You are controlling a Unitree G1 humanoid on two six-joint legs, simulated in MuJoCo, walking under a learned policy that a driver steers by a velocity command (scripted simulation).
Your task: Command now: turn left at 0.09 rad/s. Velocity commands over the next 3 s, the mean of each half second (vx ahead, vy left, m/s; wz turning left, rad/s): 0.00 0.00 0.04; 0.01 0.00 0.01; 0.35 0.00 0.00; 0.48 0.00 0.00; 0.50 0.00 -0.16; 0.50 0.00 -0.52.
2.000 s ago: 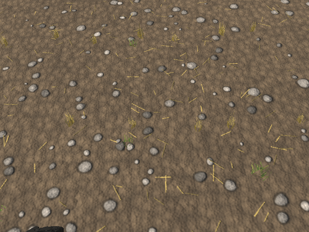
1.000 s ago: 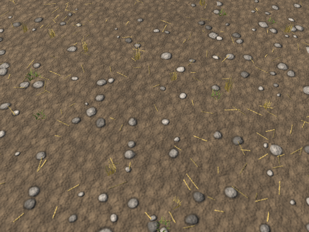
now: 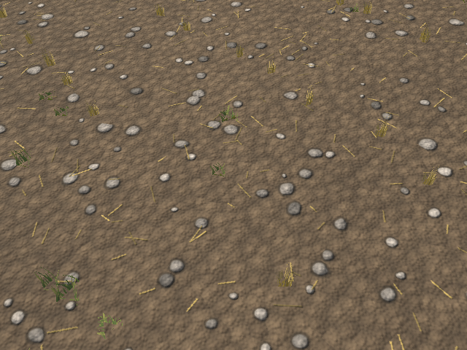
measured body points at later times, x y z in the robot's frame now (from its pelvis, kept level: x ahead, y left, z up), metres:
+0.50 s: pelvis +0.01 -0.02 +0.00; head +0.01 -0.02 +0.45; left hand +0.13 +0.23 -0.12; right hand +0.10 -0.28 -0.13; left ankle +0.00 +0.11 -0.74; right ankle +0.00 -0.13 -0.74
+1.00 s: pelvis +0.01 -0.04 +0.00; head +0.01 -0.04 +0.45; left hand +0.07 +0.22 -0.14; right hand +0.05 -0.30 -0.15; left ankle +0.00 +0.11 -0.73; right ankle +0.00 -0.13 -0.74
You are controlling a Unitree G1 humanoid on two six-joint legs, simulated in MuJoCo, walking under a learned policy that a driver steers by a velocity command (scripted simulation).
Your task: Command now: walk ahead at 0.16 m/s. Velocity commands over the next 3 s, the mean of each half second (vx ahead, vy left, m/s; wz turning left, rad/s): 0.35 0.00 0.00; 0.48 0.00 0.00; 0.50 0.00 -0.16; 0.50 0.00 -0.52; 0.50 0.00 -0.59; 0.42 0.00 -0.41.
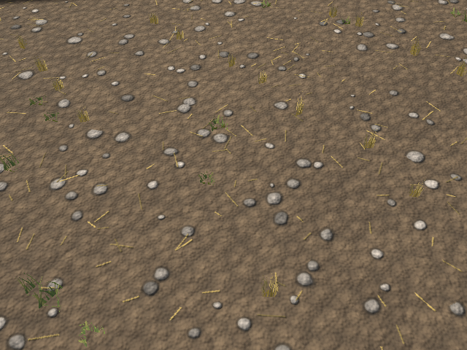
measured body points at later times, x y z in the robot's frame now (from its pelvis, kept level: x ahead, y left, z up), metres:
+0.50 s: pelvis +0.14 +0.07 +0.01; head +0.15 +0.09 +0.46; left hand +0.29 +0.33 -0.12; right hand +0.09 -0.17 -0.13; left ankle +0.07 +0.16 -0.74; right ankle +0.25 -0.10 -0.67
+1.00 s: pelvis +0.44 +0.02 +0.01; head +0.45 +0.01 +0.46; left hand +0.47 +0.28 -0.13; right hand +0.56 -0.25 -0.11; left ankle +0.52 +0.19 -0.66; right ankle +0.44 -0.06 -0.74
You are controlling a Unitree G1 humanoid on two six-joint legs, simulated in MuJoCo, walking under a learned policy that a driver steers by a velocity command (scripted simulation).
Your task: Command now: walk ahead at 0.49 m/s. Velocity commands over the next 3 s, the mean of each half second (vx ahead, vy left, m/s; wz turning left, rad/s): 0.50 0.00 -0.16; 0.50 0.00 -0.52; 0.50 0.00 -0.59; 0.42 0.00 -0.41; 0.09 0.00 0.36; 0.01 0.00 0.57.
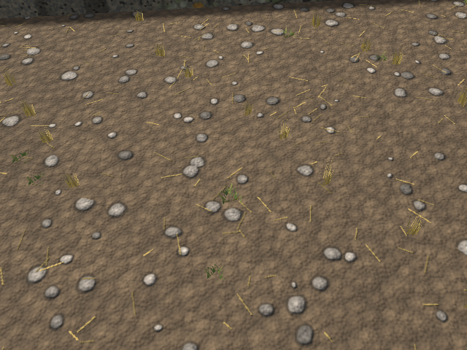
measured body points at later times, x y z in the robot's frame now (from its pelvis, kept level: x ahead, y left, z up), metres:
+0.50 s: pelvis +0.29 +0.07 +0.00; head +0.31 +0.08 +0.45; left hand +0.40 +0.34 -0.13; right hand +0.33 -0.20 -0.13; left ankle +0.31 +0.16 -0.75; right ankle +0.30 -0.10 -0.66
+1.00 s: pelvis +0.55 -0.04 -0.01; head +0.58 -0.07 +0.44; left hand +0.74 +0.18 -0.12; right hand +0.58 -0.35 -0.12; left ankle +0.60 +0.14 -0.66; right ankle +0.56 -0.11 -0.75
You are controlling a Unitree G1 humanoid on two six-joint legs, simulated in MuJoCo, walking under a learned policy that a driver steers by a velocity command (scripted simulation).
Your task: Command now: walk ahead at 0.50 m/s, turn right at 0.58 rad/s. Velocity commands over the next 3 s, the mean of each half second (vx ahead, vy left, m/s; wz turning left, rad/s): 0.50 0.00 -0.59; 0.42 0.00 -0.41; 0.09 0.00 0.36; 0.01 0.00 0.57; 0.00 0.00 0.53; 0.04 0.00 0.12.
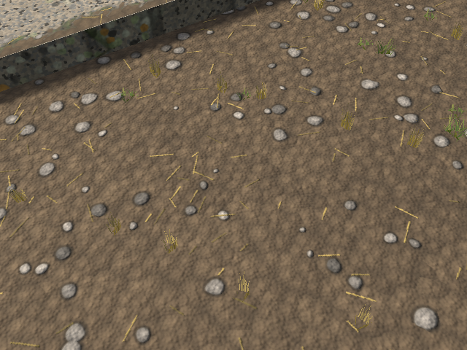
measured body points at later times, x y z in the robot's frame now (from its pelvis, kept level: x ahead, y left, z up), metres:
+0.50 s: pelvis +0.29 +0.04 +0.00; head +0.31 +0.04 +0.45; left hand +0.47 +0.28 -0.11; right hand +0.32 -0.25 -0.11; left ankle +0.34 +0.14 -0.74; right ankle +0.22 -0.08 -0.65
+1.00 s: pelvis +0.49 -0.11 +0.00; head +0.53 -0.14 +0.44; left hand +0.77 +0.04 -0.09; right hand +0.44 -0.40 -0.13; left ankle +0.52 +0.06 -0.65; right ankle +0.50 -0.20 -0.74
